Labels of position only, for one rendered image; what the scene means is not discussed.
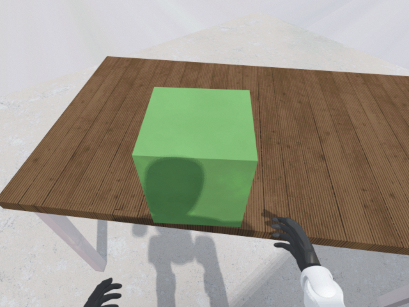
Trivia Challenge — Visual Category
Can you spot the right robot hand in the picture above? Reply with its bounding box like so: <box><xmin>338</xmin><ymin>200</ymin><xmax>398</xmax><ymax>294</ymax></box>
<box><xmin>271</xmin><ymin>217</ymin><xmax>321</xmax><ymax>272</ymax></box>

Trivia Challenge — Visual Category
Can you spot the robot right forearm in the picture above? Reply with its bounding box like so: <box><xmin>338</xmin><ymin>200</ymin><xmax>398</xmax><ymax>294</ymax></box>
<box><xmin>300</xmin><ymin>265</ymin><xmax>346</xmax><ymax>307</ymax></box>

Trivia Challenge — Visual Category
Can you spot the carton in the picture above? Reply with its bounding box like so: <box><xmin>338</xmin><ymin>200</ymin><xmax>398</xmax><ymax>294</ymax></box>
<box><xmin>132</xmin><ymin>87</ymin><xmax>258</xmax><ymax>227</ymax></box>

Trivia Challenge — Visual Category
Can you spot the left robot hand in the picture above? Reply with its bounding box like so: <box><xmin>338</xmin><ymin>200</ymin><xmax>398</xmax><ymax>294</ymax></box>
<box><xmin>84</xmin><ymin>278</ymin><xmax>122</xmax><ymax>307</ymax></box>

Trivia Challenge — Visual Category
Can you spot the table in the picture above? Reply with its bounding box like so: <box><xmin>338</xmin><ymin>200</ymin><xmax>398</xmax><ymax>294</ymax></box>
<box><xmin>0</xmin><ymin>56</ymin><xmax>409</xmax><ymax>307</ymax></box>

